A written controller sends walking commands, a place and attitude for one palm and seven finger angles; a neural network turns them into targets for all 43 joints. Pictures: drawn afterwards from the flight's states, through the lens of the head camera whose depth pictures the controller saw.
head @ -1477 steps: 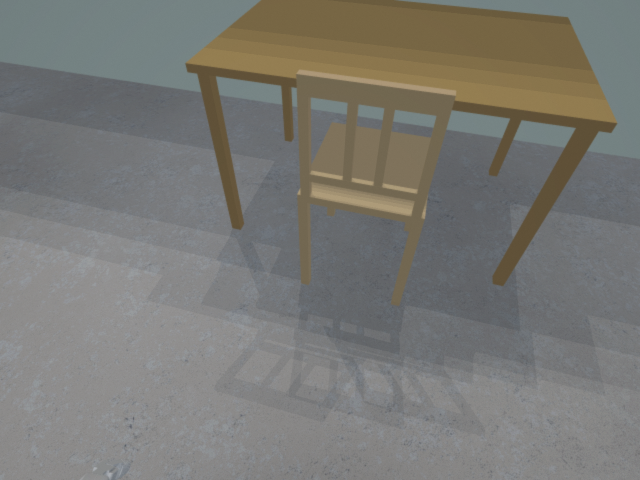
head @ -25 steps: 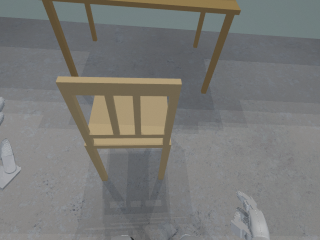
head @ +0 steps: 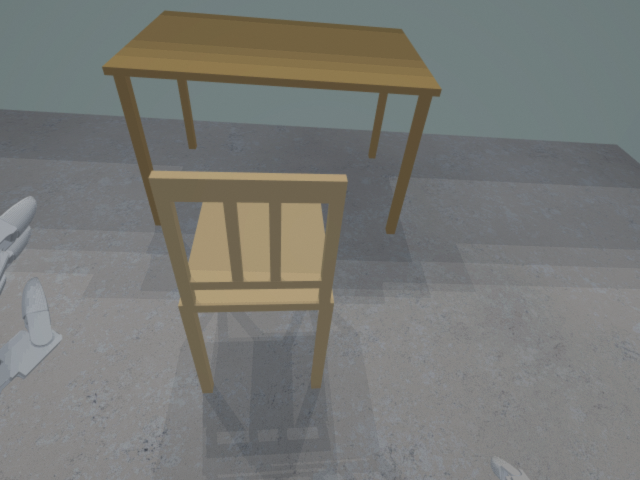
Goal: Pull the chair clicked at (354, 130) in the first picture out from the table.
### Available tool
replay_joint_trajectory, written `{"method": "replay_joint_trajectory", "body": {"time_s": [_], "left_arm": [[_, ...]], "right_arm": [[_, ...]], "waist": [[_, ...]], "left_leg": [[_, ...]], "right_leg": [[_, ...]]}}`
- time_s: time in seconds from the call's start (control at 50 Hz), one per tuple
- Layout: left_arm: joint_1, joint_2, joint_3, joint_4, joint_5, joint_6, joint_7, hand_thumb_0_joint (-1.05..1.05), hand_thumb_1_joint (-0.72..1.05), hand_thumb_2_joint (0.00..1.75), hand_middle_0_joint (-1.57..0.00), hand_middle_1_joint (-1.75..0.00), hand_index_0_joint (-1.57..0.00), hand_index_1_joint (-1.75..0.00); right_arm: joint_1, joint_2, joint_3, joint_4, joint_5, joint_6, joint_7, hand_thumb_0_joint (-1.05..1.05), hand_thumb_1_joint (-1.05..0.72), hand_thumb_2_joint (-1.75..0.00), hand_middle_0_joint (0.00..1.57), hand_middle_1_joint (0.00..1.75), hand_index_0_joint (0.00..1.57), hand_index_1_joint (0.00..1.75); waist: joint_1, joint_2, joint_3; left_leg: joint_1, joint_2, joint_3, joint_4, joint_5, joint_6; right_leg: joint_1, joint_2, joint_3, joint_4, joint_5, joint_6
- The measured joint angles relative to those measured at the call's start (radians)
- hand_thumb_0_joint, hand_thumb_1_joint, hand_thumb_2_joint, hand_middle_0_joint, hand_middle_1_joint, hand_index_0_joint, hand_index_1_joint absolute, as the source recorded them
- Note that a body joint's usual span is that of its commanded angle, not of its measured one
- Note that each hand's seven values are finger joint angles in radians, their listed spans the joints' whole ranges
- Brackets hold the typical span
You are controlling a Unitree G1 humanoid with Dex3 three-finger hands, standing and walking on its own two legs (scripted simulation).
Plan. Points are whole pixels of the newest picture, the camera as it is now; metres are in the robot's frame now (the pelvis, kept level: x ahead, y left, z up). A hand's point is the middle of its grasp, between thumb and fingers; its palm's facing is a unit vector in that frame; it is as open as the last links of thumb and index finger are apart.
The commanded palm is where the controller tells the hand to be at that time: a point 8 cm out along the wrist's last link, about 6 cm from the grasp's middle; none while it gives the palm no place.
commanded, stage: stop stepping back and stand still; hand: left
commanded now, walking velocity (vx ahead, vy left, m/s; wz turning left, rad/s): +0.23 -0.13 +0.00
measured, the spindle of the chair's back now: (234, 242) +0.63 +0.17 -0.11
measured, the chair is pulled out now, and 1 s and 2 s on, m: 0.61 0.61 0.61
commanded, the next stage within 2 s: let the arm hang, fingers relaxed in 0.36 s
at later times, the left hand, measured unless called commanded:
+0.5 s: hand (47, 344) +0.20 +0.25 +0.17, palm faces +0.36 -0.80 -0.48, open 7.4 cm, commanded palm none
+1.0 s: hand out of the picture -0.02 +0.19 -0.17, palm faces +0.02 -0.97 -0.25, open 7.1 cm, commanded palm none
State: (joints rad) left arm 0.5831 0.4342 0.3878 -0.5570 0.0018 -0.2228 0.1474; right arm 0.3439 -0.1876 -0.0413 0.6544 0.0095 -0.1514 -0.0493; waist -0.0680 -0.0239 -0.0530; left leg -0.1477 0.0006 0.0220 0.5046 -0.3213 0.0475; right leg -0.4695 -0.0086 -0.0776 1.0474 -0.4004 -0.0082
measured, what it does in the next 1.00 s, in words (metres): steps on the spot: right foot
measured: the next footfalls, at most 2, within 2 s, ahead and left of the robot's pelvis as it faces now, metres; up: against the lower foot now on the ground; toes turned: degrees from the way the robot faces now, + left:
right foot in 0.16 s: +0.03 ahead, -0.13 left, +0.00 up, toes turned -4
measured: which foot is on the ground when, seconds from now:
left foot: down 0.00-1.00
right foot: up 0.00-0.14, down 0.16-1.00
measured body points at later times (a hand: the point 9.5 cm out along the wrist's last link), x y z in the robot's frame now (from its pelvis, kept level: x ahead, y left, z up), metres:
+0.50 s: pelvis -0.02 +0.01 +0.00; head -0.02 +0.02 +0.45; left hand +0.18 +0.29 +0.19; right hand +0.13 -0.25 -0.08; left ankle +0.00 +0.10 -0.74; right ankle -0.02 -0.12 -0.72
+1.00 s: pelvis -0.01 -0.01 +0.00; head +0.01 -0.01 +0.45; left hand -0.02 +0.24 -0.15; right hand -0.01 -0.26 -0.15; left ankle +0.00 +0.10 -0.74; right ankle -0.01 -0.13 -0.74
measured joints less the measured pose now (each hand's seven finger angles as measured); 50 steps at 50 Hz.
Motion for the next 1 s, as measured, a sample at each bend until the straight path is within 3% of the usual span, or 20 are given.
{"method": "replay_joint_trajectory", "body": {"time_s": [0.08,0.14,0.16,0.22,0.28,0.32,0.36,0.4,0.46,0.5,0.56,0.62,0.68,0.76,0.78,0.86,1.0], "left_arm": [[0.017,0.069,0.104,-0.005,-0.016,-0.058,-0.002,0.01,0.89,0.9,-0.22,-0.3,-0.21,-0.3],[-0.006,0.075,0.146,0.086,-0.029,-0.051,-0.001,0.0,0.89,0.9,-0.21,-0.3,-0.21,-0.3],[-0.025,0.07,0.144,0.124,-0.031,-0.042,-0.002,0.0,0.89,0.9,-0.21,-0.3,-0.21,-0.3],[-0.085,0.007,0.072,0.211,-0.035,0.005,-0.006,0.0,0.89,0.9,-0.21,-0.3,-0.21,-0.3],[-0.06,-0.07,-0.001,0.2,-0.037,0.045,-0.008,0.01,0.89,0.9,-0.21,-0.3,-0.21,-0.3],[-0.017,-0.098,-0.029,0.139,-0.032,0.057,-0.004,0.01,0.89,0.9,-0.21,-0.3,-0.21,-0.3],[0.005,-0.092,-0.048,0.058,-0.028,0.051,0.002,0.01,0.89,0.9,-0.21,-0.3,-0.21,-0.3],[-0.002,-0.053,-0.039,0.001,-0.024,0.04,0.01,0.01,0.89,0.9,-0.21,-0.3,-0.21,-0.3],[-0.032,0.011,0.01,-0.035,-0.021,0.021,0.013,0.02,0.89,0.9,-0.22,-0.3,-0.21,-0.3],[-0.116,0.016,-0.027,0.092,0.016,0.008,-0.016,0.01,0.89,0.9,-0.21,-0.3,-0.21,-0.3],[-0.258,-0.054,-0.133,0.416,0.038,0.119,-0.077,0.0,0.9,0.9,-0.2,-0.3,-0.2,-0.3],[-0.33,-0.149,-0.23,0.783,0.039,0.217,-0.109,0.0,0.91,0.9,-0.2,-0.3,-0.2,-0.3],[-0.331,-0.219,-0.322,1.052,0.036,0.282,-0.129,0.0,0.91,0.9,-0.19,-0.3,-0.19,-0.3],[-0.289,-0.298,-0.389,1.279,0.014,0.297,-0.135,0.0,0.93,0.9,-0.2,-0.3,-0.19,-0.3],[-0.288,-0.303,-0.363,1.297,-0.001,0.278,-0.117,-0.03,0.97,0.9,-0.2,-0.3,-0.2,-0.3],[-0.284,-0.252,-0.365,1.386,0.012,0.253,-0.117,-0.07,1.02,0.9,-0.21,-0.3,-0.21,-0.3],[-0.237,-0.219,-0.385,1.54,0.012,0.254,-0.118,-0.03,0.96,0.9,-0.2,-0.3,-0.2,-0.3]], "right_arm": [[-0.001,0.01,0.019,0.001,0.009,0.034,0.004,0.01,-0.9,-0.9,0.2,0.3,0.2,0.3],[-0.029,0.01,0.032,-0.007,0.012,0.053,0.004,0.01,-0.9,-0.9,0.2,0.3,0.2,0.3],[-0.044,0.008,0.035,-0.007,0.013,0.057,0.005,0.01,-0.9,-0.9,0.2,0.3,0.2,0.3],[-0.084,-0.008,0.028,0.021,0.021,0.078,0.012,0.01,-0.9,-0.9,0.2,0.3,0.2,0.3],[-0.087,-0.003,0.026,0.041,0.022,0.098,0.019,0.02,-0.9,-0.9,0.2,0.3,0.2,0.3],[-0.083,-0.002,0.036,0.03,0.014,0.097,0.01,0.02,-0.9,-0.9,0.2,0.3,0.2,0.3],[-0.077,-0.011,0.038,0.001,0.003,0.072,-0.009,0.02,-0.9,-0.9,0.2,0.3,0.2,0.3],[-0.085,-0.003,0.029,-0.013,-0.003,0.049,-0.025,0.02,-0.9,-0.9,0.2,0.3,0.2,0.3],[-0.093,-0.001,0.018,-0.035,-0.007,0.015,-0.028,0.02,-0.91,-0.9,0.2,0.3,0.2,0.3],[-0.099,-0.022,-0.005,-0.013,-0.016,-0.002,0.008,0.01,-0.91,-0.9,0.2,0.3,0.2,0.29],[-0.118,-0.046,-0.008,0.028,-0.021,0.061,0.037,0.01,-0.91,-0.9,0.2,0.3,0.2,0.29],[-0.133,-0.036,0.005,0.089,-0.021,0.11,0.051,0.01,-0.91,-0.9,0.2,0.3,0.2,0.29],[-0.114,-0.001,0.032,0.129,-0.032,0.141,0.059,0.01,-0.91,-0.9,0.2,0.3,0.2,0.29],[-0.075,0.035,0.049,0.191,-0.033,0.148,0.048,0.0,-0.92,-0.9,0.2,0.3,0.2,0.3],[-0.063,0.034,0.044,0.204,-0.031,0.147,0.041,0.0,-0.94,-0.9,0.2,0.3,0.2,0.3],[-0.026,0.007,0.038,0.269,-0.034,0.158,0.031,0.0,-0.95,-0.9,0.2,0.3,0.2,0.3],[0.005,-0.017,0.028,0.333,-0.026,0.166,0.021,0.0,-0.92,-0.9,0.2,0.3,0.2,0.29]], "waist": [[0.036,0.045,-0.004],[0.055,0.076,0.014],[0.06,0.089,0.026],[0.051,0.142,0.067],[0.068,0.08,0.06],[0.066,0.024,0.054],[0.056,-0.006,0.063],[0.068,-0.053,0.084],[0.06,-0.041,0.089],[0.053,0.019,0.06],[0.057,0.066,0.019],[0.049,0.09,0.006],[0.029,0.059,0.024],[0.032,-0.004,0.081],[0.039,-0.013,0.094],[0.066,-0.014,0.122],[0.063,0.04,0.114]], "left_leg": [[-0.046,0.023,0.0,0.022,0.002,-0.009],[-0.101,0.028,0.015,0.1,-0.029,-0.014],[-0.125,0.034,0.015,0.144,-0.048,-0.016],[-0.194,0.043,-0.034,0.323,-0.11,-0.012],[-0.211,0.01,-0.02,0.395,-0.132,-0.016],[-0.172,0.011,-0.004,0.272,-0.101,-0.008],[-0.124,0.016,-0.011,0.111,-0.024,-0.005],[-0.112,-0.003,0.01,0.104,0.018,-0.011],[-0.096,-0.004,0.005,0.069,0.034,-0.011],[-0.118,-0.002,-0.019,0.061,0.045,-0.008],[-0.155,-0.029,-0.021,0.092,0.035,-0.001],[-0.167,-0.034,-0.017,0.125,0.014,0.0],[-0.157,-0.04,-0.019,0.118,0.016,-0.004],[-0.141,-0.03,-0.022,0.082,0.034,-0.014],[-0.142,-0.026,-0.03,0.072,0.043,-0.017],[-0.13,-0.014,-0.047,0.031,0.07,-0.028],[-0.088,-0.007,-0.045,-0.003,0.076,-0.034]], "right_leg": [[0.104,0.007,-0.028,-0.247,-0.003,-0.008],[0.206,0.001,-0.039,-0.468,0.041,-0.01],[0.229,0.005,-0.042,-0.525,0.108,-0.009],[0.234,0.029,-0.076,-0.509,0.139,-0.007],[0.245,0.008,-0.053,-0.511,0.122,-0.012],[0.243,-0.007,-0.036,-0.506,0.119,-0.01],[0.231,-0.014,-0.041,-0.468,0.098,-0.002],[0.209,-0.025,-0.006,-0.395,0.02,-0.008],[0.187,-0.008,0.006,-0.323,-0.063,-0.011],[0.184,-0.005,-0.003,-0.374,-0.001,-0.005],[0.195,-0.033,0.014,-0.481,0.16,-0.001],[0.191,-0.04,0.019,-0.462,0.109,0.034],[0.189,-0.046,0.018,-0.438,0.086,0.032],[0.201,-0.035,0.016,-0.468,0.104,0.024],[0.207,-0.031,0.007,-0.486,0.114,0.021],[0.232,-0.017,-0.01,-0.551,0.149,0.008],[0.274,-0.008,-0.008,-0.589,0.158,0.002]]}}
